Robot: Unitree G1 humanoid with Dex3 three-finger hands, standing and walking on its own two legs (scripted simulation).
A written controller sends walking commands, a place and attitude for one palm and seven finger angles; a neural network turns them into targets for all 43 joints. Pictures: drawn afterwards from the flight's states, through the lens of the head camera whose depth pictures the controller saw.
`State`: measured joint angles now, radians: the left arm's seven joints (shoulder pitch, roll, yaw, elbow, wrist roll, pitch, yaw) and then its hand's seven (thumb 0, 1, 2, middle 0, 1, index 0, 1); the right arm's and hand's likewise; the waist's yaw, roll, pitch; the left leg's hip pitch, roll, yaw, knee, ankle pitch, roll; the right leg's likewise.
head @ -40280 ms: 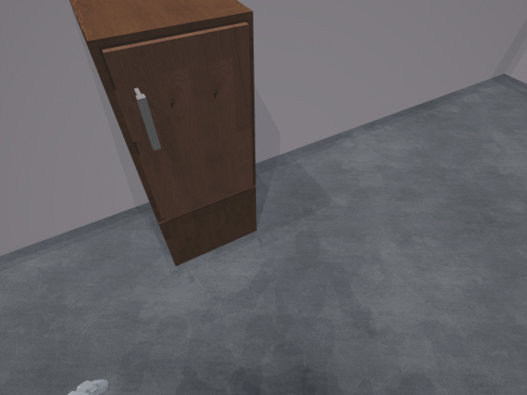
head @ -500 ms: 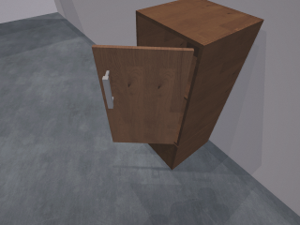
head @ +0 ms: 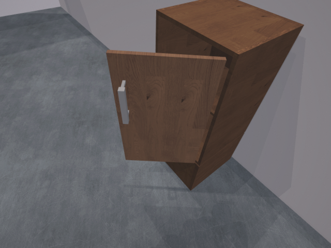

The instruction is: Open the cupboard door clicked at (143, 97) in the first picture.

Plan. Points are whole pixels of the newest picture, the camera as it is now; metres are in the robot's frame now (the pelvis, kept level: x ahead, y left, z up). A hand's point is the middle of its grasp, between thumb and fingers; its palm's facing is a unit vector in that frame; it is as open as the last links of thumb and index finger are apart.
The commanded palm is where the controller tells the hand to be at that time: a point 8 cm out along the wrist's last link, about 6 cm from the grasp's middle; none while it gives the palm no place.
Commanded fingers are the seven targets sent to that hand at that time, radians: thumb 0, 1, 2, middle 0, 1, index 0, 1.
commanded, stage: raise the hand with hooked fingers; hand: left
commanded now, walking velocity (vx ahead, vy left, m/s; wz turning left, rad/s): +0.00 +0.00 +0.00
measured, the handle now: (124, 102) +0.56 +0.17 +0.00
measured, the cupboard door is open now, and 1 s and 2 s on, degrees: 50 50 50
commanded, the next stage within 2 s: none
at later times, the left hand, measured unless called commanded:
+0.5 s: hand out of the picture +0.14 +0.18 -0.08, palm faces +0.10 -0.99 +0.02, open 8.7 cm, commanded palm +0.13 +0.24 -0.04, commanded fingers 0.00 0.36 0.67 -0.24 -0.64 -0.24 -0.64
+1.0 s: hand (73, 205) +0.21 +0.23 -0.01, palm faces +0.11 -0.99 -0.08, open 11.7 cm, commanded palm +0.19 +0.28 -0.02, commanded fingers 0.00 -0.22 0.42 -0.28 -1.02 -0.28 -1.02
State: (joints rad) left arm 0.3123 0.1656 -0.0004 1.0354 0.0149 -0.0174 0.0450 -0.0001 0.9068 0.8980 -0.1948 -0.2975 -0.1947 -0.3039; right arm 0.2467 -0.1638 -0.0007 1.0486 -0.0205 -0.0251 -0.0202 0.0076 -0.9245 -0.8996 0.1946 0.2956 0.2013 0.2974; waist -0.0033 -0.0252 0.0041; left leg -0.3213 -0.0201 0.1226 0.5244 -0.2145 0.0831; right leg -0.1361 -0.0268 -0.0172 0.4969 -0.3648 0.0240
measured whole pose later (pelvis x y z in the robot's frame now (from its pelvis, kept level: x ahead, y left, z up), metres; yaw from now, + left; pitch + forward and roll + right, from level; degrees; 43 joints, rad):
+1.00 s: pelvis +0.01 -0.02 -0.07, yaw +3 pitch +15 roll -2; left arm 0.36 0.29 0.33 0.10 -0.37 -0.43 -0.38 0.00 0.00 0.51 -0.26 -0.87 -0.26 -0.88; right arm 0.29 -0.25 -0.02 0.58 0.02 -0.18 -0.05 0.01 -0.90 -0.90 0.20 0.30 0.21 0.30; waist 0.00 0.03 -0.15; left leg -0.89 0.01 0.04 1.08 -0.46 0.06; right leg -0.77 0.05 -0.09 1.05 -0.54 -0.05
